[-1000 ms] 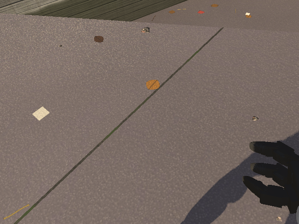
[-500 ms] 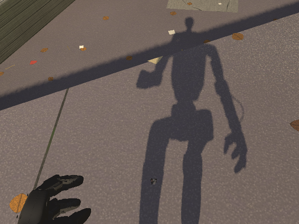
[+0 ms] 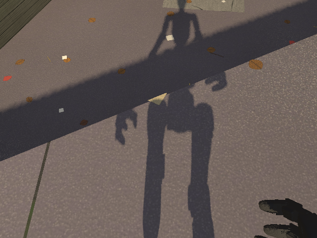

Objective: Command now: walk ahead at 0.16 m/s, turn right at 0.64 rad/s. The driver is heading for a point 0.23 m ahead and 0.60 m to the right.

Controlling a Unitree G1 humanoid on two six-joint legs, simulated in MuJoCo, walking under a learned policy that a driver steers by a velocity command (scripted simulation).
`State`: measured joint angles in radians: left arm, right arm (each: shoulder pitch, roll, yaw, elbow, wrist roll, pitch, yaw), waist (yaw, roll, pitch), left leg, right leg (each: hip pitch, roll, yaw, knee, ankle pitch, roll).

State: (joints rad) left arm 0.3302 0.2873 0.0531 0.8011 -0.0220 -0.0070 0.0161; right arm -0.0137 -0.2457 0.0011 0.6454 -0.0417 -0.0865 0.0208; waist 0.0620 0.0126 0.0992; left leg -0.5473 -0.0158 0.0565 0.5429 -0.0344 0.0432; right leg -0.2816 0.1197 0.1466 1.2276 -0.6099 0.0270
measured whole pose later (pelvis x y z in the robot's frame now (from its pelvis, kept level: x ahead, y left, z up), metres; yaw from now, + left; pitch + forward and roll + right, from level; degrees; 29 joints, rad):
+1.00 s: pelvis +0.23 -0.12 +0.02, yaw -52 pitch +2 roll +2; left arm 0.22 0.31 0.05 0.56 -0.04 -0.01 -0.01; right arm 0.35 -0.29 -0.08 0.79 -0.01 -0.09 0.00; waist -0.07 -0.05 -0.03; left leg -0.05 -0.02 0.10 0.38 -0.36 0.00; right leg -0.77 -0.08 0.06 1.33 -0.24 -0.03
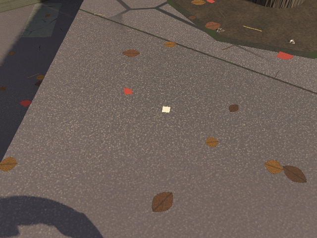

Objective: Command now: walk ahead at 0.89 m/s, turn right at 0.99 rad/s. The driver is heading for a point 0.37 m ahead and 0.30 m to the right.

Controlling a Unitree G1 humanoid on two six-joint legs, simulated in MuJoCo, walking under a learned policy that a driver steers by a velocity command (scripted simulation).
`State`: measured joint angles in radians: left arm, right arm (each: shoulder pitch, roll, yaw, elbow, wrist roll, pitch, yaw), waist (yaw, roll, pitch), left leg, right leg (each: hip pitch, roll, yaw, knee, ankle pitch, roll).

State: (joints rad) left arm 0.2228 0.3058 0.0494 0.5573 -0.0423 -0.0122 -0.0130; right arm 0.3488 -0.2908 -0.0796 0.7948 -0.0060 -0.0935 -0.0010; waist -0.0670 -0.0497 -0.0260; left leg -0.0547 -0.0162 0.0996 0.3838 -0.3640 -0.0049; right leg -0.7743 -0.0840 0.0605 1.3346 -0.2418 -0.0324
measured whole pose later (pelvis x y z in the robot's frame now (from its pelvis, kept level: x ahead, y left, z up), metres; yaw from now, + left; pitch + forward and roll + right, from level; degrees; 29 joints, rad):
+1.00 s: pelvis +0.50 -0.14 +0.00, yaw -34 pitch +0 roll +1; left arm 0.20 0.25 0.03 0.78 0.01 0.05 0.03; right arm 0.18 -0.22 -0.01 0.72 -0.01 0.00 0.00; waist -0.01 0.00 0.06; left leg -0.38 -0.04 0.02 0.52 -0.15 0.03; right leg -0.28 -0.01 0.09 0.58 -0.30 0.03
